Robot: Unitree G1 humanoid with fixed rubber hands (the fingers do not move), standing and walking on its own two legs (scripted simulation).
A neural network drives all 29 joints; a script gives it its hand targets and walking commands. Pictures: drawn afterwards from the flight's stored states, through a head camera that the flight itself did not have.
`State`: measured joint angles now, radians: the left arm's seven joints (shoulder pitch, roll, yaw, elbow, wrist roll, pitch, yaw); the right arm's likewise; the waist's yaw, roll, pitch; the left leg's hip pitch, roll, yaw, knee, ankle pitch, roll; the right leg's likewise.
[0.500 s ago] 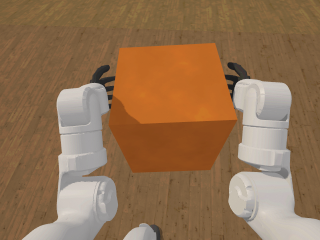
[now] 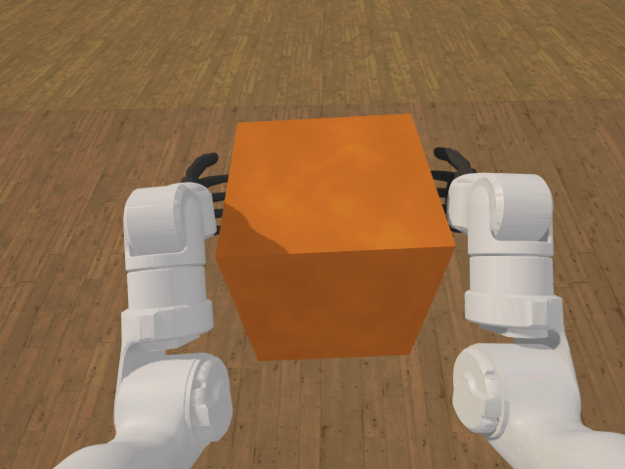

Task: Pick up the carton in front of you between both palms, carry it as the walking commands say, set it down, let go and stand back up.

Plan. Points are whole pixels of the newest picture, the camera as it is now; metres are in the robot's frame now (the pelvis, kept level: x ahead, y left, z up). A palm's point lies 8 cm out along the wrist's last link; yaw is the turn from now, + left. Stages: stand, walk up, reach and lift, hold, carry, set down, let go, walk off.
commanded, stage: carry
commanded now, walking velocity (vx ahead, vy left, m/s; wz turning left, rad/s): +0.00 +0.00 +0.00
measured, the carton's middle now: (329, 246) +0.38 +0.00 +0.10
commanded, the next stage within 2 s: none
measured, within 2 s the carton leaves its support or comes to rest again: neither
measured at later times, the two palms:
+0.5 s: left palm (198, 230) +0.37 +0.16 +0.14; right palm (445, 223) +0.38 -0.14 +0.13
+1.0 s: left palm (190, 240) +0.36 +0.16 +0.14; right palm (445, 230) +0.36 -0.14 +0.14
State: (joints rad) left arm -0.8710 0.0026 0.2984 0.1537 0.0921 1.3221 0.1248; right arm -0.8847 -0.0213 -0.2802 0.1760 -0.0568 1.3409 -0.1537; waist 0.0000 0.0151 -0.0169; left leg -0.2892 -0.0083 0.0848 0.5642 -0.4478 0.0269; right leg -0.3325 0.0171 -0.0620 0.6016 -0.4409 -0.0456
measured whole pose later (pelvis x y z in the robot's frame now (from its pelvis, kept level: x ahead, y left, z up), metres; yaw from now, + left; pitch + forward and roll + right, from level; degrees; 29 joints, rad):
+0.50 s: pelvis +0.03 +0.00 +0.00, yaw +1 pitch +0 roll +0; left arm -0.70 0.01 0.20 0.29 0.05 1.22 0.12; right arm -0.68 0.00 -0.20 0.25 -0.06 1.26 -0.12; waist 0.01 0.01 -0.09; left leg -0.17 -0.01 0.07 0.55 -0.50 0.02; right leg -0.21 0.02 -0.08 0.58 -0.50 -0.04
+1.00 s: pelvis +0.02 +0.00 +0.00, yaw +1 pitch -1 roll +0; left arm -0.70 0.02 0.19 0.31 0.05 1.23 0.12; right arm -0.69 -0.01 -0.20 0.29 -0.06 1.26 -0.12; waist 0.01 0.01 -0.08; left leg -0.16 0.00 0.08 0.52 -0.47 0.02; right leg -0.19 0.01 -0.09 0.55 -0.47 -0.04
